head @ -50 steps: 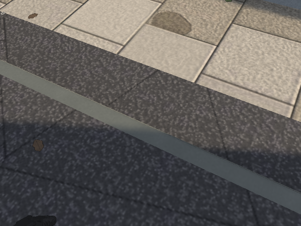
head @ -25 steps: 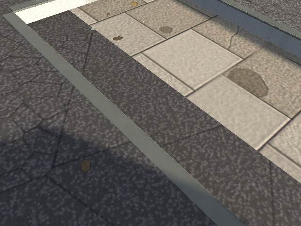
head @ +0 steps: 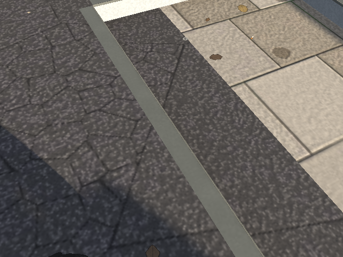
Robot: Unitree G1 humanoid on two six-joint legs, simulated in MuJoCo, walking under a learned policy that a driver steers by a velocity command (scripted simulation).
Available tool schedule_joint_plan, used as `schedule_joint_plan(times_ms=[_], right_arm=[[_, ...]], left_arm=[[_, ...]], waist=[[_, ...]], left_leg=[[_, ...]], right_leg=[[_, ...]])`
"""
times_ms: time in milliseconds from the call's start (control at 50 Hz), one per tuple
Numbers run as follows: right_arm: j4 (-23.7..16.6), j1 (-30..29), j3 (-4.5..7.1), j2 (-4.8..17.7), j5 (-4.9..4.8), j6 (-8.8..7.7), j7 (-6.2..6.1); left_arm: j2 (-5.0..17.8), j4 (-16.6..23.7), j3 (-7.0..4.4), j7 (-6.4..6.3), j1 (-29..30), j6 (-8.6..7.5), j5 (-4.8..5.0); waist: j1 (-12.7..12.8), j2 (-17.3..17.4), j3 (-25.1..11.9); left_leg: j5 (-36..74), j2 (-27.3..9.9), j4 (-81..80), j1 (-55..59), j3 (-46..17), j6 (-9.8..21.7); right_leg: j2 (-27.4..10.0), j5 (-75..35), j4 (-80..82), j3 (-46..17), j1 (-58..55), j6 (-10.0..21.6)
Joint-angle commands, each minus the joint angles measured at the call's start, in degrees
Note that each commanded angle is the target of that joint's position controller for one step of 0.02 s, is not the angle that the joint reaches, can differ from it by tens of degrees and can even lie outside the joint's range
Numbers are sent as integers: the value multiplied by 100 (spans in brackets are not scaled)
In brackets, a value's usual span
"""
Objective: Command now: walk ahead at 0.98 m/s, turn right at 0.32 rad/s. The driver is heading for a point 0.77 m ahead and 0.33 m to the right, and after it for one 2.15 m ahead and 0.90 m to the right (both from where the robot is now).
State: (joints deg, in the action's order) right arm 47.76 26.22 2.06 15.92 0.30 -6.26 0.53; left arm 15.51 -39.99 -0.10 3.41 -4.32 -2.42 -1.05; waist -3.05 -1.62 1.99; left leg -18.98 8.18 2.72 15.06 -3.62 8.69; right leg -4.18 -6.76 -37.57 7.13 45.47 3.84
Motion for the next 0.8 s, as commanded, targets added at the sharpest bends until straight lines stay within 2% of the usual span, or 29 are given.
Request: schedule_joint_plan(times_ms=[20, 60, 80, 100, 120, 140, 160, 180, 200, 240, 280, 340, 380, 440, 480, 500, 520, 540, 560, 580, 600, 620, 640, 660, 700, 720, 760, 780, 800], right_arm=[[-96, -40, 237, 1137, 116, -88, -164], [-155, -435, 316, 1313, 347, 59, -302], [-238, -765, 351, 1381, 416, 154, -347], [-343, -1394, 393, 1474, 365, 221, -364], [-598, -1666, 66, 295, 430, 74, -206], [-1007, -896, -52, 26, 51, -43, -75], [-986, -927, -134, 457, 185, -161, -69], [-995, -1305, -113, 710, 230, -218, -22], [-1034, -1533, -146, 684, 272, -213, -27], [-1208, -1701, -255, 471, 435, 28, 1], [-1430, -2028, -352, 372, 446, 199, 11], [-1849, -3166, -465, 212, 262, 177, 80], [-1925, -3427, -492, 109, 181, 176, 85], [-2015, -3557, -427, 292, 136, 148, 48], [-1844, -2941, -287, 586, 133, 109, -14], [-1603, -2031, -145, 860, 93, 83, -76], [-1299, -846, 44, 1212, 114, 69, -177], [-1116, 492, 235, 1634, 297, 73, -313], [-1113, 7, 323, 1944, 434, 106, -268], [-1217, -627, 300, 1356, 335, 132, -225], [-1204, -905, 182, 808, 256, 129, -196], [-1045, -944, 145, 601, 254, 131, -184], [-821, -791, 143, 562, 218, 110, -201], [-635, -676, 141, 549, 175, 61, -203], [-420, -622, 97, 396, 5, -37, -145], [-399, -657, 130, 550, -33, -54, -132], [-199, -463, 186, 711, 59, -122, -113], [-216, -686, 125, 516, 67, -188, -104], [-82, -570, 121, 469, 16, -289, -156]], left_arm=[[570, 197, -136, 9, 91, -93, 107], [975, -259, -293, -62, -1371, -8, 125], [1153, -647, -394, -109, -2559, 34, 141], [1307, -998, -533, -172, -3853, 54, 134], [1275, -1281, -507, -221, -3827, 124, 121], [1363, -985, -554, -225, -2665, 172, 1], [1110, -658, -573, -208, -2202, 127, -13], [843, -709, -529, -216, -2143, 96, 20], [647, -780, -478, -224, -2102, 50, -3], [693, -897, -422, -294, -2087, -93, 18], [850, -841, -444, -271, -2089, -240, 56], [855, -800, -494, -268, -2209, -305, 129], [945, -864, -553, -235, -2499, -292, 204], [1033, -897, -623, -286, -2687, -219, 164], [1241, -835, -681, -342, -2480, -201, 149], [1483, -794, -736, -325, -2277, -220, 114], [1536, -710, -766, -298, -1928, -274, 114], [820, -514, -584, -301, -1735, -359, 52], [256, -112, -382, -286, -2343, -329, 354], [676, -256, -393, -359, -1952, -210, 200], [853, -264, -447, -322, -1503, -140, 76], [858, -256, -469, -258, -1245, -82, 8], [759, -159, -478, -167, -1019, -4, -79], [626, -53, -447, -100, -1044, 100, -114], [469, 254, -387, -25, -595, 239, -81], [491, 391, -371, 38, -492, 277, -107], [479, 482, -344, 166, -397, 320, -178], [555, 574, -367, 203, -260, 265, -128], [555, 575, -401, 264, -199, 193, -156]], waist=[[353, 698, -27], [1150, 942, -741], [1706, 955, -1082], [2541, 617, -1138], [1821, -883, -580], [729, -2349, -1294], [751, -741, -1222], [640, 329, -859], [424, 937, -294], [65, 898, 221], [21, 674, 483], [481, 237, 629], [820, 38, 326], [988, -197, 100], [666, -237, -382], [182, -265, -921], [-450, -161, -1440], [-882, 595, -2248], [-174, 2408, -2866], [-155, 1552, -1970], [-189, 811, -1265], [-124, 315, -745], [-35, 340, -507], [111, 699, -356], [218, 741, -20], [262, 730, -15], [277, 792, -71], [471, 485, 164], [513, 518, 257]], left_leg=[[7473, -1521, 379, -616, 693, -541], [9407, -1756, 2121, -287, 886, -733], [9624, -1764, 3655, -513, 931, -764], [8643, -1337, 6404, -1387, 1154, -786], [1090, -342, 8672, -4029, 760, -687], [-822, 249, 10029, -6159, -104, -991], [-181, -271, 9595, -6278, -597, -732], [243, -570, 9014, -6003, -632, -654], [353, -793, 8372, -5706, -470, -646], [177, -1057, 7682, -5339, -351, -852], [204, -1270, 6557, -5119, -43, -1002], [1700, -1234, 4509, -4467, 384, -1143], [2553, -1002, 3728, -4142, 520, -1100], [2410, -814, 2932, -4248, 405, -1006], [1830, -555, 2553, -3132, 340, -898], [1337, -545, 2572, -2064, 203, -820], [831, -950, 2774, -747, -96, -625], [-1356, -2316, 2875, 592, -1403, -424], [-2538, -3662, 1588, 1267, -4765, 170], [-2615, -3375, 1412, 570, -4615, 179], [-1884, -3087, 1513, -215, -3363, 59], [-638, -2840, 1474, -979, -2438, -41], [80, -2589, 1415, -1400, -1735, -140], [646, -2538, 1384, -1658, -1306, -202], [1624, -2422, 1140, -1975, -562, -336], [2108, -2482, 1045, -1990, -303, -306], [3100, -2477, 1331, -1789, 427, -217], [3202, -2126, 1353, -2124, 870, -385], [3146, -2101, 1498, -1952, 1032, -590]], right_leg=[[784, -102, 262, 247, -1702, 323], [1248, 645, -44, 353, -2841, 470], [1250, 904, -7, 235, -3726, 579], [958, 1165, 671, -286, -4735, 951], [349, 1151, -227, -1293, -5690, 1079], [-753, 2215, 1374, -5222, -6681, 2373], [-987, 3063, 2266, -5756, -6355, 2309], [-905, 3376, 2433, -5307, -5543, 2084], [-645, 2896, 2553, -4703, -4530, 1780], [-153, 2354, 2668, -3885, -3204, 1590], [151, 2090, 2918, -3404, -2347, 1558], [514, 866, 3075, -2856, -1917, 1241], [521, -141, 2911, -2836, -2487, 982], [312, -1103, 2346, -3008, -3793, 829], [285, -2221, 1452, -3009, -4048, 577], [327, -2372, 422, -2971, -3931, 468], [479, -1698, -844, -2857, -3263, 384], [779, 1083, -2750, -2367, -2367, 442], [1212, 3596, -4286, -1721, -693, 255], [663, 2971, -4476, -1573, 32, 309], [383, 2474, -4094, -1434, -16, 285], [202, 2257, -3691, -1381, -313, 236], [42, 2234, -3376, -1413, -499, 197], [-61, 2263, -3169, -1371, -595, 143], [-186, 2228, -2497, -1217, -560, 107], [-152, 2000, -2258, -1104, -577, 109], [-86, 986, -2468, -754, -563, 185], [-23, 43, -1697, -719, -663, 251], [-35, -740, -1320, -785, -590, 342]])
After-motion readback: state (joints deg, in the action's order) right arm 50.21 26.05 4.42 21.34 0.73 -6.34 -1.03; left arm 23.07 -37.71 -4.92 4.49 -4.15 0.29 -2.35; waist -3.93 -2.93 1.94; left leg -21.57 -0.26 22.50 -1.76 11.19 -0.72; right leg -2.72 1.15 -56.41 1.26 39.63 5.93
